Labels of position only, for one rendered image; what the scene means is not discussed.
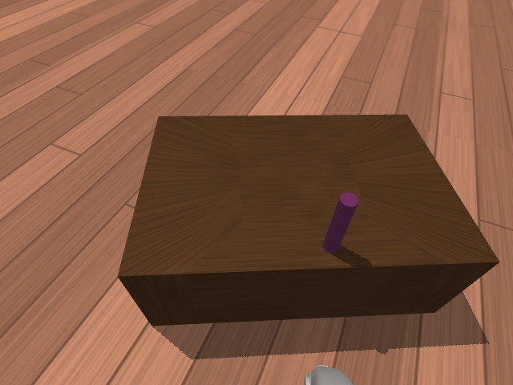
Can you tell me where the can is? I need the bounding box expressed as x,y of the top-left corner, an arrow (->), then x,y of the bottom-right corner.
323,192 -> 359,253

